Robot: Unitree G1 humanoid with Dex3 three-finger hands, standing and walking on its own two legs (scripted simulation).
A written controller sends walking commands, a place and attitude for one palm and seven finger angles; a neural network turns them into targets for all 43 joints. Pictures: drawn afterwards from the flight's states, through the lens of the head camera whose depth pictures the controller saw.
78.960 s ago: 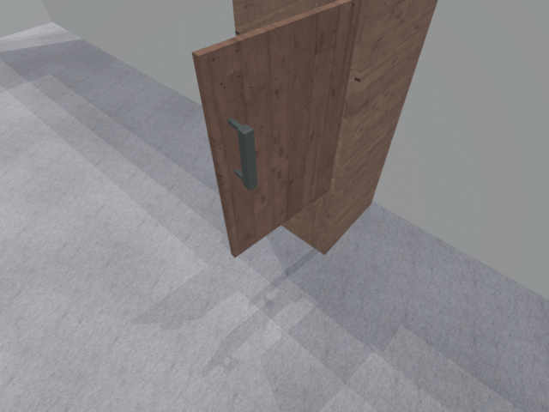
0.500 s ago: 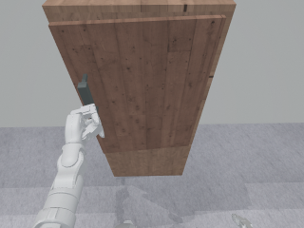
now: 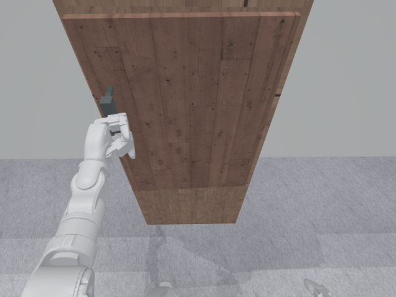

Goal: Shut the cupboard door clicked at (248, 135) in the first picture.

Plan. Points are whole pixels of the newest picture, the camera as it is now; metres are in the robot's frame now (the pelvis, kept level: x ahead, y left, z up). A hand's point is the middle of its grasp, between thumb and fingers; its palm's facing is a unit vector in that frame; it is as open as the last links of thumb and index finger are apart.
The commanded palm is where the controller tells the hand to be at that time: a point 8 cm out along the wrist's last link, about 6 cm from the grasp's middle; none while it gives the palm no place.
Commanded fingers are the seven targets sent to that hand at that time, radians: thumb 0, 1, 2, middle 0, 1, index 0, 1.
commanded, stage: push the door shut along its arc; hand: left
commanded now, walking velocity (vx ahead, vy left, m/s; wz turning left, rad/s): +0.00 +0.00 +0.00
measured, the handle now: (117, 119) +0.48 +0.19 +0.09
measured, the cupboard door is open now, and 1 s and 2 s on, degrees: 2 0 0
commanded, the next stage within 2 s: pull the fist back off the door in 0.40 s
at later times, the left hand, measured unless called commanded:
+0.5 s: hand (128, 136) +0.42 +0.16 +0.09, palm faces -0.09 -1.00 -0.03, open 3.2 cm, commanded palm +0.45 +0.17 +0.09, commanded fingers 0.00 0.90 0.90 -1.30 -1.50 -1.30 -1.50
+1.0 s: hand (147, 132) +0.44 +0.12 +0.09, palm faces +0.12 -0.99 -0.02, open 3.1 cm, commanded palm +0.40 +0.16 +0.09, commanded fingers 0.00 0.90 0.90 -1.30 -1.50 -1.30 -1.50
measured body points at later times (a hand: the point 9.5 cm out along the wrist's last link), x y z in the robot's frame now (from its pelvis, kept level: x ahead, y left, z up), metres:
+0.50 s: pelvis -0.04 +0.01 -0.02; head +0.02 +0.03 +0.42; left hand +0.42 +0.21 +0.10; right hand +0.03 -0.26 -0.13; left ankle +0.06 +0.10 -0.69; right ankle -0.03 -0.11 -0.69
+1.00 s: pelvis -0.06 +0.01 -0.02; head +0.00 +0.01 +0.42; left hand +0.43 +0.17 +0.09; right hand -0.08 -0.25 -0.14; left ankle +0.06 +0.10 -0.69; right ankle -0.03 -0.11 -0.69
